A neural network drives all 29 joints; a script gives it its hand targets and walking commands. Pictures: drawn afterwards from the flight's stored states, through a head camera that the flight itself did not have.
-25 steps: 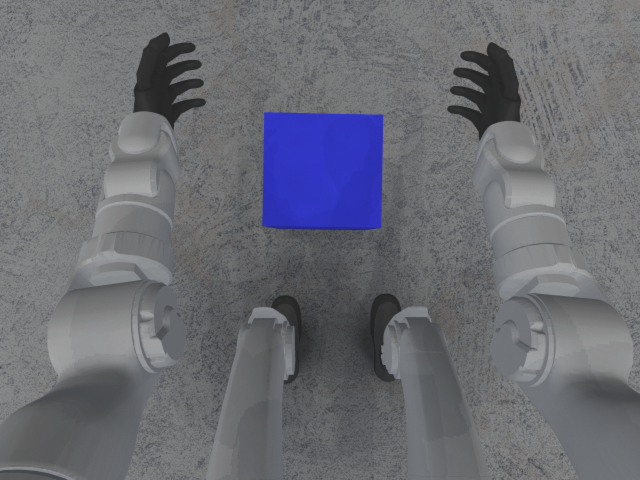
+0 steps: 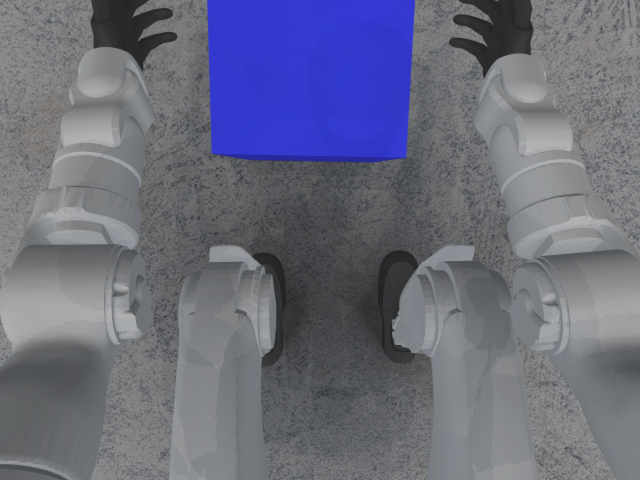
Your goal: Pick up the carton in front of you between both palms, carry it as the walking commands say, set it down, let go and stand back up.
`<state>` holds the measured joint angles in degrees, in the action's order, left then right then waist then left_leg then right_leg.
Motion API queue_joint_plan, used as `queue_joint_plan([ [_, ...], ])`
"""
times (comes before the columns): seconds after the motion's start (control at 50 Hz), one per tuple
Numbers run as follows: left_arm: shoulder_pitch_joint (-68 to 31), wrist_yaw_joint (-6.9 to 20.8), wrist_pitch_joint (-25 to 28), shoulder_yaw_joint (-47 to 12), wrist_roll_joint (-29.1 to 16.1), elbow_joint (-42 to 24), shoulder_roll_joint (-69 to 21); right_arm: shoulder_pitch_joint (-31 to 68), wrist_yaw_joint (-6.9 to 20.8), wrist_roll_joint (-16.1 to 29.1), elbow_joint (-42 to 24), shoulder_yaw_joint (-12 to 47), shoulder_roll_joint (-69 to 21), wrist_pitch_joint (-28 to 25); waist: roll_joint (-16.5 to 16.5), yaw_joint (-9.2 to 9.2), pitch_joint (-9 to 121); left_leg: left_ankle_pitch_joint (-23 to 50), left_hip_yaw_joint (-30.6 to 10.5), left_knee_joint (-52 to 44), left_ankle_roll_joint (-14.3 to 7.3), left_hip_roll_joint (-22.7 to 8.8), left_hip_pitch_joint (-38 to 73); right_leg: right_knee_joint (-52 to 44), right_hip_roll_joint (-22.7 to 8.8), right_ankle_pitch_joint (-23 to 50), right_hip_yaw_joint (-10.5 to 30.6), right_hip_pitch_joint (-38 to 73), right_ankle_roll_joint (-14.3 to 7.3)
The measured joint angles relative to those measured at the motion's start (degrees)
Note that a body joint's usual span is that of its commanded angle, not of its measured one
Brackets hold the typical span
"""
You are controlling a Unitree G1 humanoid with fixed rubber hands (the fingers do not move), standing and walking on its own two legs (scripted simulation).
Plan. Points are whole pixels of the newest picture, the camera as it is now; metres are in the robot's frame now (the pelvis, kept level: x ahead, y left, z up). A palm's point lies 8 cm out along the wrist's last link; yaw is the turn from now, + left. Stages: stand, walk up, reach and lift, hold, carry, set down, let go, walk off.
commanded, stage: reach and lift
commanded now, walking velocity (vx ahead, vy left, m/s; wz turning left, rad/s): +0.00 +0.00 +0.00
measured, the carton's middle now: (311, 83) +0.52 +0.04 -0.29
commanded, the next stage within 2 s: none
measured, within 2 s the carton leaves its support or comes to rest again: leaves its support in 1.06 s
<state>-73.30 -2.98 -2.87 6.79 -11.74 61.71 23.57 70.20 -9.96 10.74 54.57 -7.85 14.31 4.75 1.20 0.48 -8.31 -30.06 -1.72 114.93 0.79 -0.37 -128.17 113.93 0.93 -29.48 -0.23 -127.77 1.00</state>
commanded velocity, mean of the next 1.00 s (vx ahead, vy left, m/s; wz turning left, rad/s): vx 0.00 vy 0.00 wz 0.00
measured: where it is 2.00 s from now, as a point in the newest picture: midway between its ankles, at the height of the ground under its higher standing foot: (333, 326)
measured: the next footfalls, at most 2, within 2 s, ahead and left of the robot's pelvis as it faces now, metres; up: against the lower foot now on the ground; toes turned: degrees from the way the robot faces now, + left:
none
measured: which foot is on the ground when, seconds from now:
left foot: down 0.00-1.00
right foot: down 0.00-1.00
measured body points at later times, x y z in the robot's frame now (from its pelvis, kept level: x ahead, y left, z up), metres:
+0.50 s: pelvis +0.00 +0.01 -0.05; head +0.36 +0.03 +0.21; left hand +0.53 +0.21 -0.24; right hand +0.54 -0.15 -0.23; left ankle +0.11 +0.13 -0.38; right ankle +0.12 -0.12 -0.38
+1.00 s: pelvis -0.01 +0.01 -0.05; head +0.35 +0.03 +0.21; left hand +0.54 +0.19 -0.23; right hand +0.54 -0.12 -0.22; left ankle +0.11 +0.13 -0.38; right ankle +0.12 -0.12 -0.38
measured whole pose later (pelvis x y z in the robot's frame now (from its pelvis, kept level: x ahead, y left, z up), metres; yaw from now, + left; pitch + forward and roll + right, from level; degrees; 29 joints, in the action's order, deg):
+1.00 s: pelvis -0.01 +0.01 -0.05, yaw +0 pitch +37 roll -2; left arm -85.7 -6.7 -2.4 -0.5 -12.6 71.9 19.4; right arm 82.8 -11.6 10.0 67.9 -10.1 12.3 1.6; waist 2.1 0.8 -17.4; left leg -29.8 -1.5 125.1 0.0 0.0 -132.8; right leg 123.8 1.4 -29.4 0.4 -131.9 2.1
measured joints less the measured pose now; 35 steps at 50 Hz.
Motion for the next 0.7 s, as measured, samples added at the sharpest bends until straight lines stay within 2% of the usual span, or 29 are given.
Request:
queue_joint_plan([
  [0.16, -7.54, -0.56, 1.9, -2.06, -0.95, 7.46, 0.69, 7.92, 0.57, 1.71, 8.32, 1.56, 1.44, -2.17, 0.07, 0.08, -8.27, 0.31, 0.0, 6.24, -0.33, -0.14, -2.74, 5.91, 0.35, 0.55, 0.12, -2.63, 0.52],
  [0.26, -8.48, -1.65, 3.22, -5.21, -3.15, 6.61, 1.61, 11.01, 0.38, 5.34, 10.11, 4.66, 3.92, -3.67, 0.72, -0.09, -11.99, -0.31, 0.2, 9.37, -0.67, -0.3, -3.78, 8.87, 0.61, 0.06, 0.37, -3.64, 0.94],
  [0.38, -5.78, -2.41, 3.63, -7.92, -4.26, 2.86, 0.59, 9.33, 0.46, 7.86, 9.43, 6.4, 4.6, -4.7, 1.23, -0.16, -11.35, -1.63, 0.51, 11.44, -1.12, -0.54, -4.19, 10.76, 0.9, -1.1, 0.71, -4.04, 1.4],
  [0.54, -4.92, -2.24, 3.51, -6.02, -2.21, 5.21, -1.59, 6.63, 1.0, 5.4, 10.52, 4.45, 2.35, -5.16, 0.65, 0.12, -7.5, -1.84, 0.77, 10.03, -1.25, -0.44, -3.84, 9.47, 0.79, -1.44, 0.96, -3.68, 1.55],
  [0.7, -7.38, -2.4, 4.04, -7.65, -3.14, 7.4, -2.78, 8.83, 0.54, 4.38, 11.75, 5.04, 0.59, -5.81, 0.27, -0.08, -7.78, -0.6, 0.52, 8.26, -0.89, 0.01, -3.8, 7.94, 0.36, -0.56, 0.7, -3.53, 1.15],
])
